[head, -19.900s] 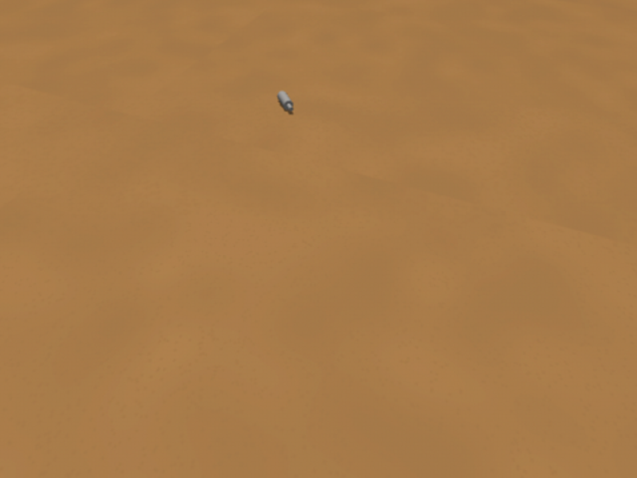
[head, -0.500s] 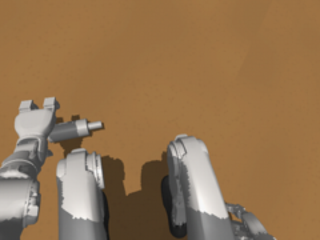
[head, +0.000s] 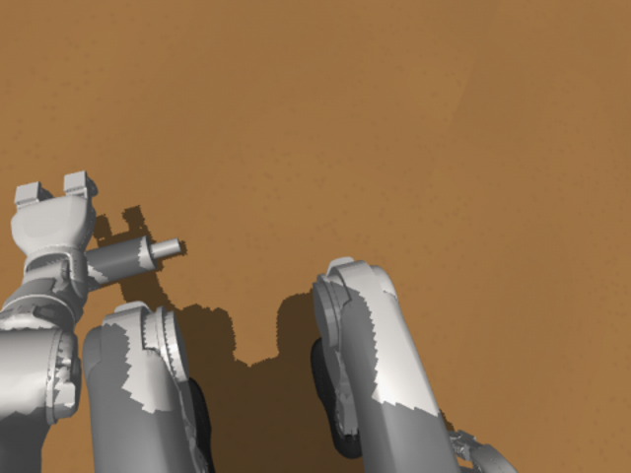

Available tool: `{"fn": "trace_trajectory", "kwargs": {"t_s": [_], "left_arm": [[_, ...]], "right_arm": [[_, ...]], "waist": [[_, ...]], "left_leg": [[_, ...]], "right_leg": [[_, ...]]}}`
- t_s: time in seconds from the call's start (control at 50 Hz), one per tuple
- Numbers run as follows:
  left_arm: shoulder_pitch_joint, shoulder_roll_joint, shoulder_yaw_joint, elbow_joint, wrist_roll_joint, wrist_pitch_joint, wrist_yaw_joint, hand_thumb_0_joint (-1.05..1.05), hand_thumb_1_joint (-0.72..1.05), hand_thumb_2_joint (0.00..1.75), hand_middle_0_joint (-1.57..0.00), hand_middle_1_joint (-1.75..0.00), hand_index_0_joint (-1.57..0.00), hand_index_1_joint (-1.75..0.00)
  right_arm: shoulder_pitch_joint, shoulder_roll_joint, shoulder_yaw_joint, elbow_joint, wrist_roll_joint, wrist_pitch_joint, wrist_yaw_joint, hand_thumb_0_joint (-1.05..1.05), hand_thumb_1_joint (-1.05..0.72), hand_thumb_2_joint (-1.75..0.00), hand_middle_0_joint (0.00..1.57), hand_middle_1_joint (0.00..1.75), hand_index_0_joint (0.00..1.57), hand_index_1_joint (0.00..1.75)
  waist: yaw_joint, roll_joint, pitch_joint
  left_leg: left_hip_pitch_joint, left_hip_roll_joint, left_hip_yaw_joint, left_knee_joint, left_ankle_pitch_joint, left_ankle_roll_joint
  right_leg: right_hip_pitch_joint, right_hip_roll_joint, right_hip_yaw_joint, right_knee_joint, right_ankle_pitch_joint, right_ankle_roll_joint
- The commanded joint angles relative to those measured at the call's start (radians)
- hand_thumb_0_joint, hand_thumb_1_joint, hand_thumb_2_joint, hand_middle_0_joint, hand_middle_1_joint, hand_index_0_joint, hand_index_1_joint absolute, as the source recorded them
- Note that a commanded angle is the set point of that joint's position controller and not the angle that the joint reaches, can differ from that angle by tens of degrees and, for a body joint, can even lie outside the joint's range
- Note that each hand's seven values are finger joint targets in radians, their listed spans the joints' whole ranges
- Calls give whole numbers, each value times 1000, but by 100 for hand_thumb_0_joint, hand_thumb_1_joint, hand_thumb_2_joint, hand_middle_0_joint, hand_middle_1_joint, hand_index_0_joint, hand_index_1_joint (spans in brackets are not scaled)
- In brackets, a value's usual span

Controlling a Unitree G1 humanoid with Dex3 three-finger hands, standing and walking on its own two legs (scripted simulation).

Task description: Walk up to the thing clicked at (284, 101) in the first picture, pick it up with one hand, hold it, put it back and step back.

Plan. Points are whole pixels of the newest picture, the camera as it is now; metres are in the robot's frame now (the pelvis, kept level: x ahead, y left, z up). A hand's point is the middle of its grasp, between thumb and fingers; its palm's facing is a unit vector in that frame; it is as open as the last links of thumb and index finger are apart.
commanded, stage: close in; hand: left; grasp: from above
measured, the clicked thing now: (127, 258) +0.42 +0.20 -0.30
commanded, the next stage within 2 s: rest palm in 0.06 s
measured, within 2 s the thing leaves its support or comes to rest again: neither
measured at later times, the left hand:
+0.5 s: hand (93, 251) +0.42 +0.23 -0.22, palm faces -0.41 -0.06 -0.91, open 14.2 cm
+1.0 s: hand (96, 256) +0.42 +0.23 -0.24, palm faces -0.40 -0.06 -0.91, open 14.0 cm
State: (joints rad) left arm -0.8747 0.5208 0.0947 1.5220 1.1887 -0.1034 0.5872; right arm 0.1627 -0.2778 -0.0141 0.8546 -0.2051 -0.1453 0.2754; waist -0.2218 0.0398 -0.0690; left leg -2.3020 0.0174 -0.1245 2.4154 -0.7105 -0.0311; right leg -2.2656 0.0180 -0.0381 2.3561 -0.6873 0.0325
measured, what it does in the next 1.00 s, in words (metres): stands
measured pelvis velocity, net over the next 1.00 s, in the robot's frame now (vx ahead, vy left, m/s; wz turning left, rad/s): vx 0.00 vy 0.00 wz -0.08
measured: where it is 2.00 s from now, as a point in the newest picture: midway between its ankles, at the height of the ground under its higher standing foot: (272, 439)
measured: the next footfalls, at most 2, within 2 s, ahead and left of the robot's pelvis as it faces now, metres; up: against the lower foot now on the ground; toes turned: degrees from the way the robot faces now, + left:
none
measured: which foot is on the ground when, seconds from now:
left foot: down 0.00-1.00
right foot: down 0.00-1.00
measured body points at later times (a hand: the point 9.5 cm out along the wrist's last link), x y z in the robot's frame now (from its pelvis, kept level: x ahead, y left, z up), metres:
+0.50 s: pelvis +0.00 +0.00 -0.02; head +0.24 +0.07 +0.36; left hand +0.44 +0.23 -0.17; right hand +0.04 -0.28 -0.11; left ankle +0.07 +0.13 -0.29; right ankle +0.09 -0.12 -0.29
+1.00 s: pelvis +0.00 +0.00 -0.02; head +0.24 +0.07 +0.35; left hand +0.44 +0.23 -0.19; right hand +0.03 -0.25 -0.11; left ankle +0.07 +0.13 -0.29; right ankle +0.09 -0.12 -0.29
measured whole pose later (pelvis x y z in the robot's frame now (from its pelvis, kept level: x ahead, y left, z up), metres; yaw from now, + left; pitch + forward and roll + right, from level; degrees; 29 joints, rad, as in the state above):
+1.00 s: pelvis +0.00 +0.00 -0.02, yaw -4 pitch +29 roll -10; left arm -0.96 0.68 0.05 1.80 1.27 -0.20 0.83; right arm 0.08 -0.32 0.11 0.87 -0.31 -0.34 0.41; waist -0.30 -0.05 0.06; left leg -2.32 0.00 -0.22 2.53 -0.72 -0.05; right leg -2.25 0.03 -0.12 2.40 -0.67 0.04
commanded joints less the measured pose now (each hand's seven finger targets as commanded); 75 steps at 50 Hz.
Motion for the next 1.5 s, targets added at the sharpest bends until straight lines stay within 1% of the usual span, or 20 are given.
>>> {"fn": "trace_trajectory", "kwargs": {"t_s": [0.0,0.1,0.14,0.2,0.26,0.36,0.4,0.46,0.48,0.56,0.62,0.64,0.72,0.78,0.86,1.0,1.06,1.16,1.4,1.48], "left_arm": [[-296,70,-88,-154,-22,-55,-14,0,-57,99,-7,-106,-7,-105],[-347,95,-102,-51,30,-112,20,0,-57,103,-7,-104,-7,-104],[-326,153,-47,-33,65,-125,70,0,-57,104,-8,-103,-7,-104],[-376,148,-60,55,116,-132,131,0,-55,101,-6,-101,-5,-102],[-345,192,-37,130,143,-107,171,0,-55,100,-7,-102,-6,-102],[-336,176,-42,181,126,-58,213,0,-56,100,-7,-99,-6,-101],[-338,204,-8,142,100,-50,214,0,-56,103,-8,-99,-6,-101],[-282,188,-15,174,75,-43,189,0,-54,102,-7,-101,-6,-102],[-301,162,-28,186,64,-47,172,0,-54,102,-8,-101,-6,-102],[-306,187,-39,156,30,-86,146,0,-52,98,-7,-104,-7,-103],[-284,196,-49,142,29,-125,151,0,-51,98,-7,-106,-8,-105],[-279,183,-57,152,37,-134,155,0,-52,100,-7,-106,-8,-106],[-285,197,-63,154,57,-160,207,0,-52,99,-6,-107,-7,-106],[-272,212,-47,184,85,-152,247,0,-52,100,-6,-106,-7,-105],[-305,222,-44,173,88,-126,283,0,-54,98,-6,-102,-6,-102],[-319,237,-49,228,62,-69,253,0,-55,98,-7,-101,-6,-101],[-303,253,-49,233,50,-67,234,0,-55,97,-7,-101,-6,-102],[-302,242,-72,218,43,-86,215,0,-56,98,-7,-102,-5,-104],[-296,229,-89,199,55,-105,271,0,-57,100,-6,-101,-4,-103],[-299,269,-77,209,47,-88,279,0,-58,100,-7,-100,-4,-103]], "right_arm": [[190,-228,-90,-14,25,-7,-16,0,-91,-90,20,30,20,30],[190,-229,-63,0,14,-16,-32,0,-90,-90,20,30,20,30],[166,-237,-58,-9,11,-19,-38,0,-90,-90,20,30,20,30],[136,-236,-38,-1,-27,-34,-24,0,-90,-90,20,30,20,30],[125,-260,-33,5,-48,-47,-14,0,-90,-90,20,30,20,30],[101,-279,-18,-6,-88,-85,28,0,-90,-90,20,30,20,30],[116,-279,-13,9,-86,-88,37,0,-90,-90,20,30,20,30],[132,-266,4,21,-96,-99,57,0,-90,-90,20,30,20,30],[151,-261,12,25,-98,-105,64,0,-90,-90,20,30,20,30],[161,-284,28,29,-98,-134,84,0,-90,-90,20,30,20,30],[152,-298,37,28,-92,-144,93,0,-90,-90,20,30,20,30],[164,-294,43,37,-93,-146,97,0,-90,-90,20,30,20,30],[126,-296,58,29,-104,-159,112,0,-90,-90,20,30,20,30],[147,-310,52,40,-115,-164,119,0,-90,-90,20,30,20,30],[126,-320,52,25,-109,-184,134,0,-90,-90,20,30,20,30],[122,-343,48,31,-97,-221,148,0,-90,-90,20,30,20,30],[104,-342,54,34,-88,-228,148,0,-90,-90,20,30,20,30],[102,-339,65,19,-83,-234,150,0,-91,-91,20,30,20,30],[73,-359,87,-12,-84,-254,162,0,-90,-91,20,30,20,30],[78,-368,88,0,-74,-252,159,0,-91,-91,20,30,20,30]], "waist": [[-49,92,-667],[-66,64,-566],[-32,113,-585],[-84,131,-520],[-84,160,-515],[-101,212,-507],[-87,232,-557],[-92,235,-551],[-118,213,-533],[-113,201,-538],[-103,206,-554],[-114,215,-559],[-112,209,-523],[-129,208,-504],[-138,208,-469],[-154,217,-434],[-139,230,-430],[-145,243,-442],[-168,243,-427],[-165,234,-420]], "left_leg": [[395,-32,110,-238,135,64],[379,-35,101,-212,132,62],[431,-39,98,-229,138,53],[422,-41,90,-221,81,50],[431,-44,97,-216,82,50],[431,-38,86,-199,103,43],[440,-33,88,-184,156,41],[430,-30,84,-161,184,43],[424,-30,83,-147,196,45],[420,-32,66,-144,175,44],[427,-30,53,-147,175,40],[445,-31,56,-142,200,38],[400,-31,51,-131,185,39],[403,-30,45,-132,180,36],[397,-24,35,-138,164,33],[396,-15,19,-141,130,34],[390,-16,19,-153,114,35],[413,-15,20,-140,144,34],[451,-10,-2,-150,187,22],[423,-11,7,-146,165,28]], "right_leg": [[415,28,-97,-306,193,-54],[357,28,-112,-271,189,-57],[343,26,-117,-259,182,-62],[276,27,-137,-241,122,-64],[285,26,-131,-250,117,-61],[277,30,-145,-225,149,-61],[315,35,-142,-224,208,-62],[337,39,-148,-205,247,-56],[342,35,-153,-199,267,-49],[362,36,-166,-196,241,-50],[373,45,-176,-188,243,-54],[385,47,-181,-180,272,-53],[382,59,-182,-190,261,-58],[367,60,-188,-189,243,-61],[356,61,-192,-204,222,-60],[336,54,-195,-207,203,-53],[348,60,-192,-211,187,-55],[367,62,-196,-194,227,-54],[390,65,-219,-200,269,-52],[407,70,-205,-230,248,-49]]}}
